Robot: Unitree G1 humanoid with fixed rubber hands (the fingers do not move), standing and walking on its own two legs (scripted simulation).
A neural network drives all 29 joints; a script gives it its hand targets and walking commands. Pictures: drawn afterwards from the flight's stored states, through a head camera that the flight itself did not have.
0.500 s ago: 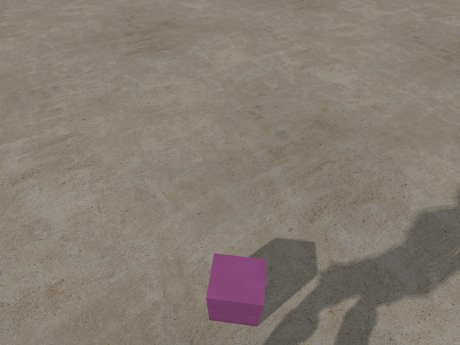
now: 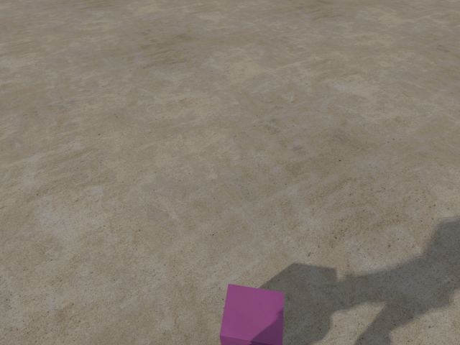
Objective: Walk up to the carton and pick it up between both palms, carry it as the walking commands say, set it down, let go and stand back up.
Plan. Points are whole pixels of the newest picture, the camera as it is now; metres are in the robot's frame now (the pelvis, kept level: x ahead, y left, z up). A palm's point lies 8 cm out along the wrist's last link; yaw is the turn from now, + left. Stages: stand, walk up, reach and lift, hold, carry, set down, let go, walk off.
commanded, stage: walk up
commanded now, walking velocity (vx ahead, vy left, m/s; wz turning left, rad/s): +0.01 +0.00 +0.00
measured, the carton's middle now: (251, 324) +0.36 -0.02 -0.64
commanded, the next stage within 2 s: stand in 1.60 s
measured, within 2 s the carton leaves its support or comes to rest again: neither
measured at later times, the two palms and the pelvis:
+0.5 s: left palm out of the picture +0.04 +0.24 -0.11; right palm out of the picture +0.05 -0.24 -0.12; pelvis -0.01 +0.00 +0.00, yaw -1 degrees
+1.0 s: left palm out of the picture +0.03 +0.24 -0.12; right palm out of the picture +0.02 -0.26 -0.13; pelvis -0.04 +0.00 +0.00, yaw -1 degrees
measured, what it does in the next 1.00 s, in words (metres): steps on the spot: right foot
